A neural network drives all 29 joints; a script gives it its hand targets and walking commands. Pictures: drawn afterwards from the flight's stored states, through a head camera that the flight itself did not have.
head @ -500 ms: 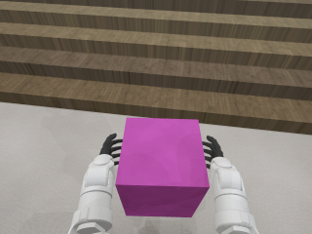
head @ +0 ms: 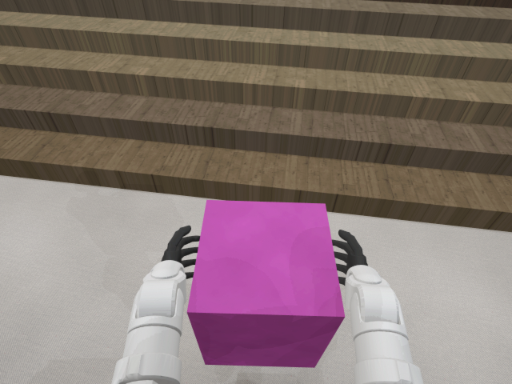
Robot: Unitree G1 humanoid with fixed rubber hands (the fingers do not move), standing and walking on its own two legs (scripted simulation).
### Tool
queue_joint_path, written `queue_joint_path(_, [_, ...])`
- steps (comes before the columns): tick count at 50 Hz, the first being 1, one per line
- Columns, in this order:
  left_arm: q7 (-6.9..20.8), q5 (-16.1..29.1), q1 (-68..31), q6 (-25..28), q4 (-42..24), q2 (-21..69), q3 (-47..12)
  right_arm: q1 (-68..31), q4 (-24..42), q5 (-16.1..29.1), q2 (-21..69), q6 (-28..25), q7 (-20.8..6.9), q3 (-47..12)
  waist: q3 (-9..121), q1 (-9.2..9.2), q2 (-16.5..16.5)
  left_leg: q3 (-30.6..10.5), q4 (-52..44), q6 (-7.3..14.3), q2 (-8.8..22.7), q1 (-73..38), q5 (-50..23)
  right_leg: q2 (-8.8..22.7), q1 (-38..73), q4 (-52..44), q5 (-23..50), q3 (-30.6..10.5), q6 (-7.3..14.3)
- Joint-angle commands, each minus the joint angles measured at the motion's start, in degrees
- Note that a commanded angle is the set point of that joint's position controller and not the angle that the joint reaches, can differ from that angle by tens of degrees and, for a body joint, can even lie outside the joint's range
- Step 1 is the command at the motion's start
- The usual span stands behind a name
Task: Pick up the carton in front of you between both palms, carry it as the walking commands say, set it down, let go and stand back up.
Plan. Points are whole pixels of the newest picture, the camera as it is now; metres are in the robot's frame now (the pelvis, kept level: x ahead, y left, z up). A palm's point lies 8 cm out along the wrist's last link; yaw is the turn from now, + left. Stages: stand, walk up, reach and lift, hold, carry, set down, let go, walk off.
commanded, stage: reach and lift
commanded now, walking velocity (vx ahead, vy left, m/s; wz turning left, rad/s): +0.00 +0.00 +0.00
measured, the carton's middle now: (262, 287) +0.30 +0.00 -0.04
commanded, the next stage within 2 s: hold in 0.18 s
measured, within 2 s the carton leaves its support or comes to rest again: neither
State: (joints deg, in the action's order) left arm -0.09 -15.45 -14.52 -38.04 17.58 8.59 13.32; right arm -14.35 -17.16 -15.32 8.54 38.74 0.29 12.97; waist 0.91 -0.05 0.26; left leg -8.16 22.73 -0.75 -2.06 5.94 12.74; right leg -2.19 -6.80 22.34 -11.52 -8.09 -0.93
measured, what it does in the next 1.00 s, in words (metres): shifts its weight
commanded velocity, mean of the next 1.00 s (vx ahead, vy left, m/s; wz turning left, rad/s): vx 0.22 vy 0.00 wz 0.00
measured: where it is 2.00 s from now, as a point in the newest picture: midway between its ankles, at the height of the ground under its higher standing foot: (249, 294)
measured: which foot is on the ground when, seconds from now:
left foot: down 0.00-1.00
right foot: down 0.00-1.00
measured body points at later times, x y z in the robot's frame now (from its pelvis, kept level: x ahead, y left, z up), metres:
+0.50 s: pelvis -0.01 +0.00 +0.00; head -0.06 +0.00 +0.45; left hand +0.29 +0.15 +0.04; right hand +0.29 -0.15 +0.04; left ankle +0.00 +0.13 -0.74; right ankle +0.01 -0.13 -0.74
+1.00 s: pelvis +0.08 +0.01 -0.01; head +0.04 +0.01 +0.43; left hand +0.37 +0.17 +0.07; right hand +0.37 -0.14 +0.06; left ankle +0.00 +0.13 -0.74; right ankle +0.06 -0.11 -0.75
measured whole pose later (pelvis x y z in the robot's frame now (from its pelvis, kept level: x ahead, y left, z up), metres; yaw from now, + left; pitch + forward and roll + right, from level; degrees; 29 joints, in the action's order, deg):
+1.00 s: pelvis +0.08 +0.01 -0.01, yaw +1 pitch +4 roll -2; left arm -4.3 -5.5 -14.0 -62.7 -5.5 5.6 7.2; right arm -11.3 9.1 -7.4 6.6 63.8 5.6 6.7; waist 10.3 -0.1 2.4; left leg 0.4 36.1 -0.6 3.7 15.0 23.5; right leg 0.9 -16.3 29.8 -15.7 7.5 0.0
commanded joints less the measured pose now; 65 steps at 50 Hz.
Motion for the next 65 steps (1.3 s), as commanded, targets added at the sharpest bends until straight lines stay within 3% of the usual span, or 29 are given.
queue_joint_path(1, [13.91, 14.32, -26.78, 1.23, -2.21, 54.87, -31.75, -27.68, 2.96, 14.56, 54.24, -1.82, -14.04, -31.91, 14.48, 0.04, 0.13, 4.06, -2.9, -0.54, -3.86, -2.54, -14.47, -3.98, 6.08, -2.1, 13.8, 4.17, -0.56])
queue_joint_path(14, [13.46, 16.9, -26.9, -1.96, -8.53, 54.44, -35.54, -27.96, 9.42, 17.0, 53.73, 1.27, -13.66, -35.88, 16.24, -0.07, 0.01, 3.52, -3.93, -0.71, -3.65, -5.37, -16.95, -3.96, 8.42, -3.12, 15.68, 3.97, -0.78])
queue_joint_path(20, [13.73, 14.14, -26.96, -3.96, -4.78, 51.53, -30.93, -27.56, 5.68, 14.4, 51.55, 3.48, -13.73, -31.47, 7.45, 0.03, 0.05, 4.35, -5.74, -0.14, -3.41, -2.17, -6.44, -3.52, 5.91, -4.99, 5.82, 4.41, -0.15])
queue_joint_path(29, [14.52, 15.0, -32.9, -2.99, -4.66, 53.41, -32.07, -33.27, 5.37, 15.2, 53.69, 2.62, -14.26, -32.47, 10.95, -0.01, -0.17, 4.62, -4.69, 0.13, -3.34, -2.08, -4.75, -3.3, 6.27, -3.81, 4.51, 4.62, -0.16])
queue_joint_path(30, [14.35, 15.31, -33.11, -3.22, -5.61, 53.01, -32.53, -33.85, 5.59, 15.25, 53.59, 2.75, -14.08, -32.39, 12.48, 0.25, -0.71, 1.63, 0.27, 0.73, 5.31, 4.04, 4.87, 5.76, 0.18, 0.5, -6.42, 2.49, 0.76])
queue_joint_path(32, [13.77, 16.13, -33.1, -3.56, -7.57, 52.54, -33.15, -34.04, 7.81, 16.25, 53.27, 2.99, -13.61, -33.8, 11.99, 0.2, -1.06, 0.97, -1.14, 0.93, 4.46, 9.15, 25.29, 5.81, -5.22, -2.44, -27.86, 0.43, 1.43])
queue_joint_path(33, [13.42, 16.55, -33.43, -3.97, -9.12, 52.16, -34.1, -34.63, 9.3, 16.95, 52.98, 3.34, -13.34, -34.69, 11.05, 0.36, -1.55, 2.23, 0.1, 0.87, 3.85, 11.21, 27.14, 6.04, -6.65, -2.34, -30.46, 0.58, 1.77])
queue_joint_path(36, [12.08, 18.87, -31.79, -6.41, -12.94, 51.72, -37.23, -33.87, 13.23, 19.31, 52.4, 5.77, -12.3, -37.88, 15.56, 0.54, -4.64, 7.98, 8.39, -0.08, 2.52, 11.34, 13.49, 9.25, -4.87, -2.53, -22.6, -0.83, 3.13])
queue_joint_path(38, [11.19, 20.47, -31.16, -9.35, -16.47, 50.03, -39.79, -33.33, 16.16, 21.7, 51.63, 8.57, -11.8, -40.54, 16.81, 0.6, -7.06, 10.66, 9.17, -0.05, 1.61, 12.64, 13.58, 11.42, -5.51, -3.69, -26.95, -2.81, 4.64])
queue_joint_path(40, [10.66, 22.67, -32.06, -12.92, -19.51, 48.3, -42.02, -34.02, 18.36, 24.09, 50.19, 11.99, -11.38, -42.04, 13.92, 0.35, -5.0, 9.41, 4.5, 0.86, 3.07, 10.49, 16.3, 10.48, -11.28, -1.48, -28.72, 0.23, 3.87])
queue_joint_path(41, [10.45, 23.95, -32.71, -14.75, -20.77, 47.85, -43.09, -34.19, 19.17, 25.07, 49.39, 13.82, -11.12, -42.45, 12.53, -0.11, -0.02, 4.1, 0.06, 2.16, 6.82, 7.65, 19.66, 8.05, -15.62, 4.33, -25.54, 4.75, 2.38])
queue_joint_path(42, [10.26, 25.47, -33.58, -16.69, -21.82, 47.89, -44.15, -33.11, 19.54, 25.87, 48.4, 15.69, -10.72, -42.71, 11.92, -0.9, 9.07, -5.89, -5.76, 4.86, 12.91, 3.26, 24.46, 4.85, -21.6, 15.14, -19.38, 10.98, 0.41])
queue_joint_path(43, [10.17, 27.09, -34.28, -18.58, -22.82, 48.16, -44.98, -31.93, 20.29, 26.56, 47.48, 17.41, -10.24, -42.96, 10.43, -1.54, 14.72, -14.63, -8.99, 8.21, 17.79, -1.78, 22.86, 3.12, -29.09, 21.04, -16.66, 14.63, -1.02])
queue_joint_path(44, [10.27, 29.05, -34.91, -20.21, -24.21, 48.89, -46.02, -31.41, 21.98, 26.84, 46.9, 18.89, -9.63, -43.43, 8.5, -1.63, 15.04, -17.31, -9.13, 10.74, 19.61, -2.92, 14.62, 3.46, -31.97, 18.41, -18.77, 14.43, -0.84])
queue_joint_path(46, [10.41, 32.42, -34.15, -22.58, -26.43, 50.76, -47.62, -31.28, 27.24, 28.06, 47.68, 21.55, -8.57, -44.56, 12.29, -1.15, 9.44, -8.56, -4.8, 9.74, 17.17, -1.51, 3.89, 2.56, -22.82, 7.96, -13.06, 16.39, -0.45])
queue_joint_path(48, [10.04, 33.84, -30.04, -24.55, -28.33, 51.88, -47.85, -28.97, 31.56, 29.46, 48.58, 23.88, -8.07, -45.97, 18.87, -0.31, 5.38, 4.62, 4.22, 5.42, 11.31, 9.2, 5.85, 3.47, 0.23, 0.11, -4.39, 16.41, 0.08])
queue_joint_path(49, [9.61, 32.82, -27.15, -25.27, -28.86, 51.81, -47.09, -29.3, 34.22, 30.6, 49.19, 25.21, -8.39, -46.99, 20.57, 0.85, -3.22, 12.31, 14.97, 2.52, 7.01, 15.91, 5.49, 10.19, 7.67, -4.97, -8.77, 5.24, 2.55])
queue_joint_path(50, [9.11, 31.63, -24.83, -26.11, -29.57, 50.55, -46.11, -29.96, 35.71, 32.03, 50.38, 26.58, -8.95, -48.09, 19.89, 1.36, -15.25, 15.44, 23.91, -0.06, 4.86, 30.2, 8.81, 19.76, 17.54, -4.66, -3.36, -8.64, 7.96])
queue_joint_path(51, [8.54, 30.77, -23.31, -27.0, -30.62, 50.39, -45.73, -29.98, 36.47, 33.27, 50.29, 27.59, -9.55, -48.45, 17.14, 1.78, -17.22, 15.07, 23.63, 0.0, 3.63, 38.9, 17.75, 24.02, 20.86, -5.3, 6.96, -14.68, 12.67])
queue_joint_path(52, [8.09, 30.32, -23.69, -27.82, -33.16, 50.21, -45.96, -29.98, 36.57, 34.27, 50.91, 28.14, -10.09, -48.73, 15.02, 2.13, -12.07, 13.78, 21.94, 0.51, 4.58, 40.22, 21.6, 24.46, 21.13, -3.93, 15.98, -13.05, 14.08])
queue_joint_path(53, [7.78, 30.13, -23.58, -28.45, -35.84, 49.9, -46.43, -28.11, 36.52, 34.67, 51.14, 28.49, -10.45, -48.38, 16.18, 2.26, -8.53, 13.79, 17.56, 0.71, 4.56, 38.46, 20.49, 23.68, 21.03, -2.73, 16.91, -9.73, 13.25])
queue_joint_path(55, [7.85, 31.04, -23.47, -29.54, -39.56, 51.5, -47.5, -23.78, 36.95, 34.17, 51.2, 29.04, -10.36, -47.38, 18.62, 1.24, -7.62, 16.91, 6.46, 1.0, 2.94, 26.59, 9.07, 19.72, 15.0, -0.75, 11.63, 0.27, 8.1])
queue_joint_path(57, [8.41, 31.93, -22.79, -30.21, -41.49, 50.88, -48.26, -22.66, 39.1, 33.39, 49.93, 29.47, -9.82, -47.27, 21.71, -0.12, -4.06, 18.42, -1.58, 1.76, 2.58, -1.62, -0.4, 13.17, -3.62, 7.38, 3.88, 13.21, 3.03])
queue_joint_path(58, [8.78, 32.6, -24.71, -30.81, -42.87, 49.35, -48.49, -21.72, 38.41, 32.47, 49.74, 29.77, -9.38, -46.6, 21.67, -1.56, 7.09, 1.21, -8.56, 5.12, 12.91, -11.38, 8.23, 9.03, -16.01, 21.63, -2.06, 19.37, 0.08])
queue_joint_path(59, [9.24, 34.2, -27.79, -31.86, -44.6, 48.13, -49.21, -21.85, 37.82, 31.19, 49.42, 29.85, -8.8, -45.64, 18.77, -1.56, 19.7, -16.61, -8.08, 11.72, 22.86, -19.86, -4.29, 4.06, -32.34, 30.0, -12.98, 19.39, -1.88])
queue_joint_path(60, [9.65, 35.31, -28.67, -32.45, -43.91, 47.63, -49.45, -22.11, 39.02, 30.82, 48.75, 30.33, -8.29, -45.15, 16.23, -1.78, 15.13, -18.3, -6.23, 15.84, 25.71, -24.27, -15.59, 4.71, -41.27, 34.38, -21.49, 15.25, -0.46])
queue_joint_path(61, [9.98, 35.53, -27.75, -32.67, -42.64, 47.21, -48.94, -22.64, 39.97, 30.9, 48.71, 30.8, -7.86, -45.38, 15.63, -2.26, 9.15, -15.19, -3.8, 16.08, 25.6, -26.04, -28.38, 5.48, -44.56, 38.16, -23.23, 13.81, 0.63])
queue_joint_path(63, [10.13, 35.27, -24.99, -32.7, -40.49, 47.96, -48.44, -23.49, 41.35, 31.44, 49.03, 31.36, -7.54, -45.94, 17.94, -2.5, 3.26, -8.19, -3.26, 12.38, 23.64, -27.53, -27.77, 7.01, -45.96, 34.84, -18.93, 12.64, 1.55])
queue_joint_path(65, [9.64, 33.9, -22.18, -32.45, -39.01, 48.94, -47.51, -23.34, 41.6, 32.37, 49.29, 31.68, -8.05, -46.89, 17.24, -2.27, 4.89, -1.02, -4.61, 9.02, 20.24, -25.53, -29.51, 5.78, -42.68, 28.39, -12.09, 14.76, 1.26])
